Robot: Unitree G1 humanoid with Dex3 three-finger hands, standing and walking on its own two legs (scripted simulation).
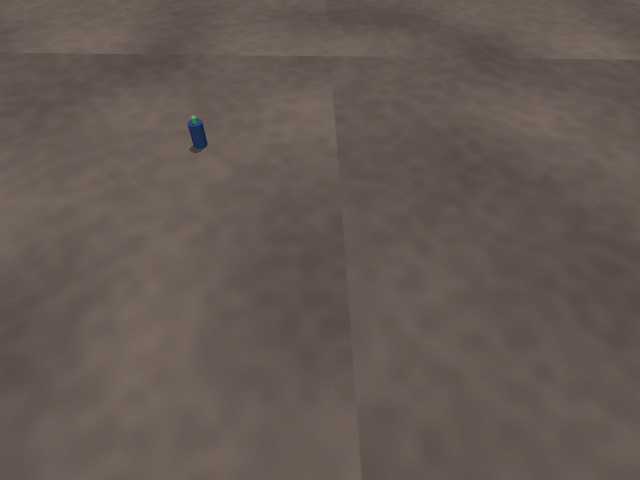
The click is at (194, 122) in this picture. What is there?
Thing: necked bottle
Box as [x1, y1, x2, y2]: [188, 115, 207, 148]
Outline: 193,115 191,119 188,121 188,126 193,145 196,148 202,148 207,144 201,120 197,119
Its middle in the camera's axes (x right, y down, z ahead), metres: -0.65 -0.56 +2.03
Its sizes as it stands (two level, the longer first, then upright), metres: 0.073 0.073 0.174
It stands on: the floor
